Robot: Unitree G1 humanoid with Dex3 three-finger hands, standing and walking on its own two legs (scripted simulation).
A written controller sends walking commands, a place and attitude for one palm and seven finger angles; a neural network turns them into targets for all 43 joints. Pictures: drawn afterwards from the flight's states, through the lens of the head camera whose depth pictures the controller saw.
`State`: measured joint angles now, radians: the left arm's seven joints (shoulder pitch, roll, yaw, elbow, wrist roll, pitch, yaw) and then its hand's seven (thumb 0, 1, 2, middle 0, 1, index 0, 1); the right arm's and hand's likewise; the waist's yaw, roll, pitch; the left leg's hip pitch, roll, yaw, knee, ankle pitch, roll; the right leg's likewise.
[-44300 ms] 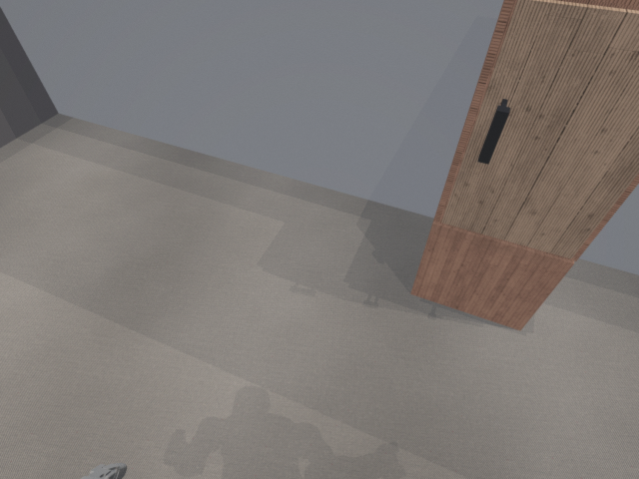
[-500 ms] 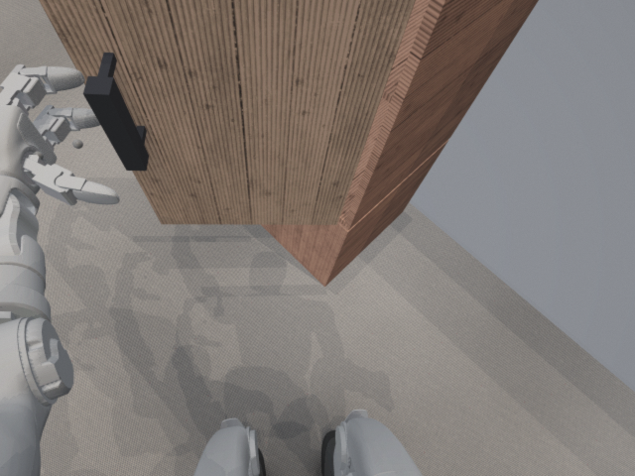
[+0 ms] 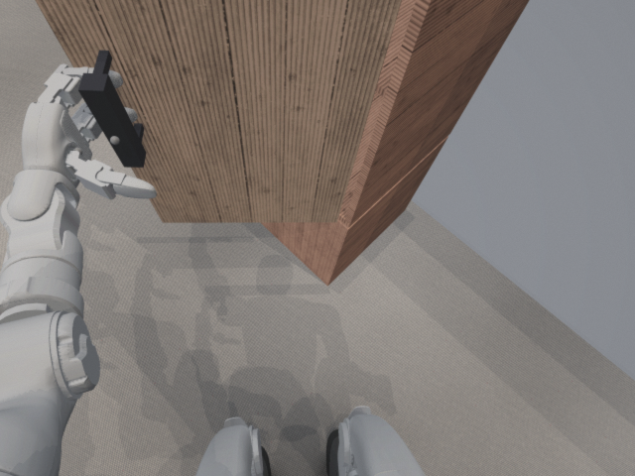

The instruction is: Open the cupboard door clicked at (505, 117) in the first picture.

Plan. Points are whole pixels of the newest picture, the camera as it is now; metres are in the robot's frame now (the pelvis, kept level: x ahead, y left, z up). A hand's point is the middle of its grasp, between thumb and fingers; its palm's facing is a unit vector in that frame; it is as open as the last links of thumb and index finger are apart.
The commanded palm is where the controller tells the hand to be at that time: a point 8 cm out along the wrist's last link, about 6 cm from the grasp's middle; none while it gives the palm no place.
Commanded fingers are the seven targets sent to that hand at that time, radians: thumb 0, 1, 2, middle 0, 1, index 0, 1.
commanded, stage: slide the fingers in behind the handle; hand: left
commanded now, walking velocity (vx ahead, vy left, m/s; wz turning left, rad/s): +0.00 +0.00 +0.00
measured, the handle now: (120, 112) +0.55 +0.21 +0.07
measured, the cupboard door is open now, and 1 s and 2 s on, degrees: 47 46 69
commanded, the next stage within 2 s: close the thumb around the handle in 0.54 s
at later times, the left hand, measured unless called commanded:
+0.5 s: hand (123, 143) +0.50 +0.20 +0.07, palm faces -0.01 -1.00 -0.02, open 14.0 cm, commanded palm +0.47 +0.24 +0.07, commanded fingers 0.00 -0.50 0.30 -0.30 -1.20 -0.30 -1.20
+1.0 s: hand (119, 146) +0.49 +0.20 +0.07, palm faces -0.01 -1.00 -0.01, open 10.4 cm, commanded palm +0.47 +0.24 +0.07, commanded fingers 0.00 0.56 0.76 -0.38 -1.31 -0.38 -1.31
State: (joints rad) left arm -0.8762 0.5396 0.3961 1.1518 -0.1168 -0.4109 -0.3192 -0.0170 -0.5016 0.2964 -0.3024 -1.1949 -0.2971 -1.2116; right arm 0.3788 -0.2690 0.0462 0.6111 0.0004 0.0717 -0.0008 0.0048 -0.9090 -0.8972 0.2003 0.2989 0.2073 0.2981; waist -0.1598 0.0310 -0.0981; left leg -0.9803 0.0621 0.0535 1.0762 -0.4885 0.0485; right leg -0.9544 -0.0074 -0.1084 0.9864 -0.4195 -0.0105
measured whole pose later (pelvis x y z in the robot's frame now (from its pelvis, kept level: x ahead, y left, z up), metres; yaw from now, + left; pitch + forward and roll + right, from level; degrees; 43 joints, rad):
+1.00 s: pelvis +0.00 +0.00 +0.00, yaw +0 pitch +22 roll -3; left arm -0.85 0.51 0.40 1.15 -0.12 -0.43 -0.31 -0.01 0.04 0.53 -0.34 -1.25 -0.34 -1.26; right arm 0.37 -0.27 0.04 0.61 0.00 0.06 -0.01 0.01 -0.91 -0.90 0.20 0.30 0.21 0.30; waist -0.16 0.03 -0.10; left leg -0.96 0.06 0.05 1.07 -0.49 0.05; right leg -0.94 -0.01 -0.10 0.99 -0.42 -0.01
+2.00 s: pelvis +0.02 +0.00 +0.02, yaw +0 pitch +17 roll -2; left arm -0.13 0.10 0.13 0.34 -0.16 -0.37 0.09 0.01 0.67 0.73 -0.30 -1.32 -0.31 -1.28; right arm 0.30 -0.24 -0.01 0.53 0.00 0.03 0.06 0.01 -0.91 -0.90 0.20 0.30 0.20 0.30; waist -0.04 0.04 -0.14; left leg -0.76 0.04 0.09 0.94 -0.48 0.04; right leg -0.76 -0.01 -0.06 0.89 -0.42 0.00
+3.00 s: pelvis +0.00 -0.05 +0.02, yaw +3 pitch +12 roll +1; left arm 0.16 -0.07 -0.17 0.14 0.04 -0.36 0.48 0.00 -0.34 0.37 -0.31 -1.17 -0.30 -1.17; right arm 0.21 -0.21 -0.01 0.57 -0.06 -0.03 0.00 0.01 -0.91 -0.90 0.20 0.30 0.20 0.30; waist 0.00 0.04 -0.13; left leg -0.72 0.02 0.01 0.97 -0.45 -0.02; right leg -0.73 -0.02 -0.12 0.98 -0.46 -0.07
